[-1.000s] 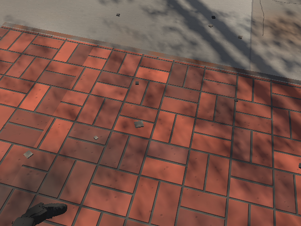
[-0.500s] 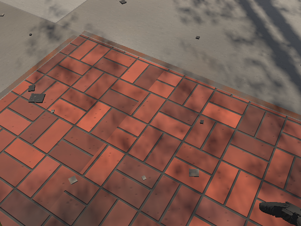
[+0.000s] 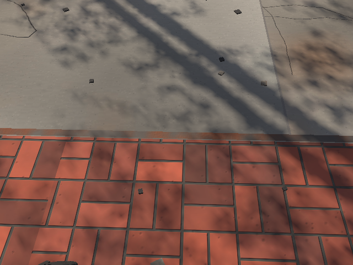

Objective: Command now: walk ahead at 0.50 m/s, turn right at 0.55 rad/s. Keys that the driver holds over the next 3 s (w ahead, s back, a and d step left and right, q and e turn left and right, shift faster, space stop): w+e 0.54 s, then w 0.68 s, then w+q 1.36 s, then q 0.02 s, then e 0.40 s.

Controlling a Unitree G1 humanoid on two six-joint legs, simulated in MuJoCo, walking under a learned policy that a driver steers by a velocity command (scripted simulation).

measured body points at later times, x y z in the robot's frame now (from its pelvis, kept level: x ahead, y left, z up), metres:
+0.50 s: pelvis +0.29 -0.04 +0.01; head +0.31 -0.07 +0.45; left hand +0.41 +0.23 -0.10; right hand +0.45 -0.34 -0.07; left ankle +0.50 +0.05 -0.70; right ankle +0.17 -0.11 -0.73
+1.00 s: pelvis +0.55 -0.13 +0.00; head +0.57 -0.15 +0.45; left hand +0.86 -0.04 -0.06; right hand +0.40 -0.38 -0.12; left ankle +0.49 +0.04 -0.73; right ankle +0.62 -0.31 -0.71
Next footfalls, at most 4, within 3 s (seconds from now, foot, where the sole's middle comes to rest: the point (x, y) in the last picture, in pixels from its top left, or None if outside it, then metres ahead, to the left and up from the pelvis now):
0.08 right None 0.21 -0.12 -0.77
0.56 left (169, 248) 0.53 0.02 -0.77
1.04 right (252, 207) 0.66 -0.32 -0.77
1.58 left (214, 136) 1.04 -0.23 -0.77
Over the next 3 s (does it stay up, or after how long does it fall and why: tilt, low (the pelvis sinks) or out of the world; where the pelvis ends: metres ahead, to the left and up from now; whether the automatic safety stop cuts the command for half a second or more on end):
stays up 1.55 -0.23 0.01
